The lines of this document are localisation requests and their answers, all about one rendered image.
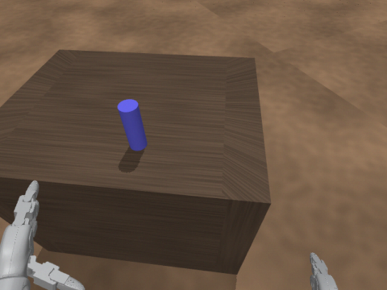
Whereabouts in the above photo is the left robot arm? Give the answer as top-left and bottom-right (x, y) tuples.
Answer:
(0, 276), (31, 290)

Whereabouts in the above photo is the left robot hand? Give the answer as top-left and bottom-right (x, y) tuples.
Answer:
(0, 181), (85, 290)

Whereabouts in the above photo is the right robot hand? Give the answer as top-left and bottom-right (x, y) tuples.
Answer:
(310, 253), (338, 290)

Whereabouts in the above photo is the can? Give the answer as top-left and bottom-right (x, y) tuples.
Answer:
(117, 99), (147, 151)

